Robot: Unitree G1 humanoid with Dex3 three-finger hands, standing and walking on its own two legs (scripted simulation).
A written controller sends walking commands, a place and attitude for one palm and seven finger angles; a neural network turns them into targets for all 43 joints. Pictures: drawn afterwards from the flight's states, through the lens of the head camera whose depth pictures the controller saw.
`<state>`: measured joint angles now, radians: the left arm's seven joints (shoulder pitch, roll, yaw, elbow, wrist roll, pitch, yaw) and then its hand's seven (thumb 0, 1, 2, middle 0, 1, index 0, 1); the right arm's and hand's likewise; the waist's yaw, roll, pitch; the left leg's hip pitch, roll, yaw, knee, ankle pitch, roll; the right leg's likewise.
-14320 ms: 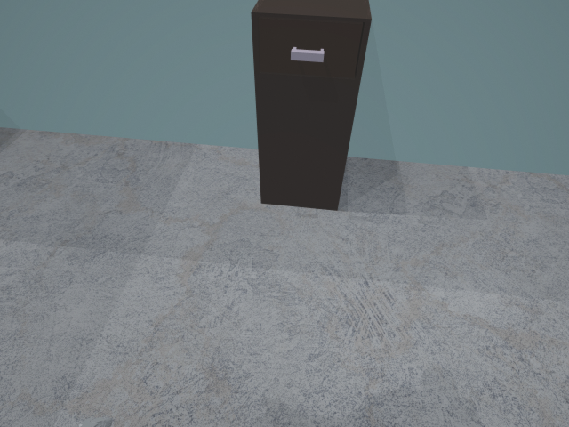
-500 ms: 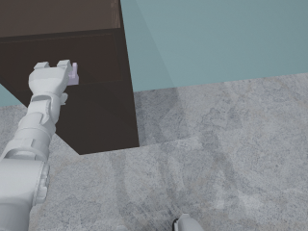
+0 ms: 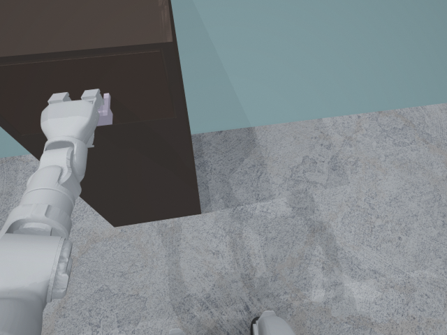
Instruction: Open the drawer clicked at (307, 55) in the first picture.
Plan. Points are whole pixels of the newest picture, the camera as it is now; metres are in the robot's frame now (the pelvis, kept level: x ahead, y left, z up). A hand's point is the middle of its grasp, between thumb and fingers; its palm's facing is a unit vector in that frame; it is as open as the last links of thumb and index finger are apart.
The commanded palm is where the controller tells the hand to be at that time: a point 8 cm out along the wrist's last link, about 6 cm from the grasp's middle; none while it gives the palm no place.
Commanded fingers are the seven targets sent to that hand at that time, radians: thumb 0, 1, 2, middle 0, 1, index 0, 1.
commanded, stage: pull the drawer open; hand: left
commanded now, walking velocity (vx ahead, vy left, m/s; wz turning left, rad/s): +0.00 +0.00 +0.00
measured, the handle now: (82, 109) +0.54 +0.25 +0.04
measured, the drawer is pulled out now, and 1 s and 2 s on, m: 0.00 0.13 0.24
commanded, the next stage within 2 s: none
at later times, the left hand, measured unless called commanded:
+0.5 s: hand (83, 164) +0.43 +0.24 +0.02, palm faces -0.02 -0.02 -1.00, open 6.3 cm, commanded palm +0.38 +0.23 +0.08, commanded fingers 0.00 0.90 0.90 -0.40 -1.35 -0.40 -1.35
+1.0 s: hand (80, 197) +0.36 +0.23 +0.02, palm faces +0.00 -0.03 -1.00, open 6.3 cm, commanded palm +0.32 +0.23 +0.08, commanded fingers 0.00 0.90 0.90 -0.40 -1.35 -0.40 -1.35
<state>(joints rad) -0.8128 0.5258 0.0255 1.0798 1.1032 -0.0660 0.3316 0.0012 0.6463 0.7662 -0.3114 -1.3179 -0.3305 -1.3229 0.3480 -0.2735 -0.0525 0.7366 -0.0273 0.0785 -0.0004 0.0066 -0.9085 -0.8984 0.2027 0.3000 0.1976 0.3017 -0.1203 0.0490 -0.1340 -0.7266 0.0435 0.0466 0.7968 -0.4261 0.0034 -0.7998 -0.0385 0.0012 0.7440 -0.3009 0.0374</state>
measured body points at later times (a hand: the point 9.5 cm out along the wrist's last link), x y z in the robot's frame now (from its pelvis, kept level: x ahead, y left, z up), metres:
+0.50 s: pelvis +0.02 +0.00 +0.01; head +0.10 -0.02 +0.46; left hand +0.42 +0.23 +0.08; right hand +0.11 -0.27 -0.12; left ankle -0.04 +0.12 -0.70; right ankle +0.02 -0.15 -0.70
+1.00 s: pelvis +0.02 -0.02 +0.02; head +0.07 -0.04 +0.46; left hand +0.35 +0.23 +0.08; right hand +0.15 -0.27 -0.11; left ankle -0.04 +0.12 -0.70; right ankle +0.02 -0.15 -0.70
